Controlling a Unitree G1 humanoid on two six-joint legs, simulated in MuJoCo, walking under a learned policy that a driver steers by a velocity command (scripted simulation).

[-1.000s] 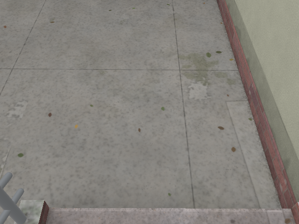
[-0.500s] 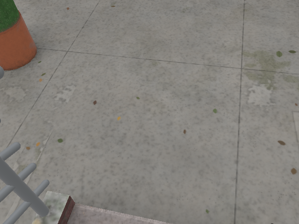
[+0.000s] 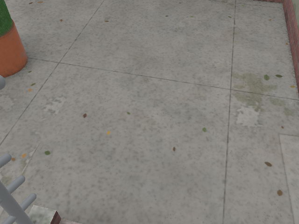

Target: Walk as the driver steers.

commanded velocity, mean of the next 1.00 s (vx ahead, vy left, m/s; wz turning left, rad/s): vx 0.32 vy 0.00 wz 0.00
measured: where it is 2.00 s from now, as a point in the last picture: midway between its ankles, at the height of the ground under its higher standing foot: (158, 177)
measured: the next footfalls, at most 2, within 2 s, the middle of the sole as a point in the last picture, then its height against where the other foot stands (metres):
right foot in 0.86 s outside the picture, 0.16 m lower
left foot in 1.40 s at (141, 201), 0.16 m lower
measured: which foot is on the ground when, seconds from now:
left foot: down 0.00-0.86, up 0.88-1.00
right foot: down 0.00-0.40, up 0.42-0.84, down 0.86-1.00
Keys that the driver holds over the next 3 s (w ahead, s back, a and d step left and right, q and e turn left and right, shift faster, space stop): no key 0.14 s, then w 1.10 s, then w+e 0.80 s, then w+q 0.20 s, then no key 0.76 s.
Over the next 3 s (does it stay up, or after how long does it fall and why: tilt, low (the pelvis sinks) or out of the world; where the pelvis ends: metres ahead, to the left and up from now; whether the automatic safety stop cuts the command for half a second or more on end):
stays up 1.22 -0.16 -0.32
